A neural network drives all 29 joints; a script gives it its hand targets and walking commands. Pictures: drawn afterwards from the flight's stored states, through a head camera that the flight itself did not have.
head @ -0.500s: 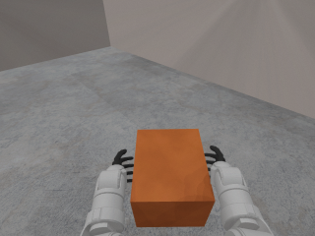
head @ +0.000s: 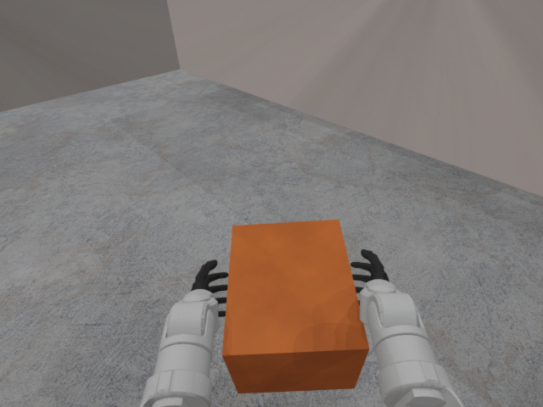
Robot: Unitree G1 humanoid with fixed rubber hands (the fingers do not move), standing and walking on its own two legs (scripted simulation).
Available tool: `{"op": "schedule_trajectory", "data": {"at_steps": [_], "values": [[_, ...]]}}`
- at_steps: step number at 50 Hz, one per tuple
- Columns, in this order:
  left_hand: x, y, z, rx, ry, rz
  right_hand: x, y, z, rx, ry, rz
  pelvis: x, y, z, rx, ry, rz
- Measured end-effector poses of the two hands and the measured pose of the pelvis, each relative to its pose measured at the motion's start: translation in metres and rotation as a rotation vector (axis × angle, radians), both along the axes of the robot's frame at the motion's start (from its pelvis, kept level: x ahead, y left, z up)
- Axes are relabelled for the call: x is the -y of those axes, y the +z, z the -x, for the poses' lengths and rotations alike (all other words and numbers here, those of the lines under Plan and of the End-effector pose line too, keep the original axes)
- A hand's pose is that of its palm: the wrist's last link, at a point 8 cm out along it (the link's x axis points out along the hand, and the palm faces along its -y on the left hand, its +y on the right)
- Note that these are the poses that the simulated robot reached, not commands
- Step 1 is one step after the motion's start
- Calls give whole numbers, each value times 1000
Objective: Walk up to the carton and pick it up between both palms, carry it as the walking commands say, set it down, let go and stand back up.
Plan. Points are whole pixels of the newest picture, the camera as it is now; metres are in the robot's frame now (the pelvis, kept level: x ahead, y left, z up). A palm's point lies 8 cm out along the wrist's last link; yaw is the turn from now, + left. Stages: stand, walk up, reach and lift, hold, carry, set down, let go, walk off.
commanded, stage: reach and lift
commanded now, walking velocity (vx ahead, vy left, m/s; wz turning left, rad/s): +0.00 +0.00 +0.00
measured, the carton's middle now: (290, 303) +0.32 -0.01 -0.02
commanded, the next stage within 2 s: hold in 0.24 s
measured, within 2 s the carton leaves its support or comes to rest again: neither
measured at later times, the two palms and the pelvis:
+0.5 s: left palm (200, 313) +0.26 +0.13 +0.04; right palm (379, 303) +0.26 -0.14 +0.05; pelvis -0.04 +0.01 -0.01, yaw -1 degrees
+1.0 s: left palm (200, 312) +0.26 +0.14 +0.04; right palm (378, 303) +0.26 -0.14 +0.05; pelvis -0.03 +0.01 -0.01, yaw -1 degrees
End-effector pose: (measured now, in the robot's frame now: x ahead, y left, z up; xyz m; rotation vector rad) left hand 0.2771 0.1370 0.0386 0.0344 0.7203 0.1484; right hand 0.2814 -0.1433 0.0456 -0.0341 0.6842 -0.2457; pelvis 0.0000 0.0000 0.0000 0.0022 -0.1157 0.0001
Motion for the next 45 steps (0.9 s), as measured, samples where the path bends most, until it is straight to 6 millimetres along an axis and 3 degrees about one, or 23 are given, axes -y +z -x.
{"op": "schedule_trajectory", "data": {"at_steps": [26,33,45], "values": [[3,5,22,5,65,-32,-2,4,21,11,-17,-5,-11,-10,37,19,-17,-5],[9,7,21,0,58,-34,4,6,20,7,-13,-3,-11,-11,39,23,-29,-9],[2,7,20,-3,55,-37,-3,4,22,3,-13,-3,-10,-7,31,21,-22,-5]]}}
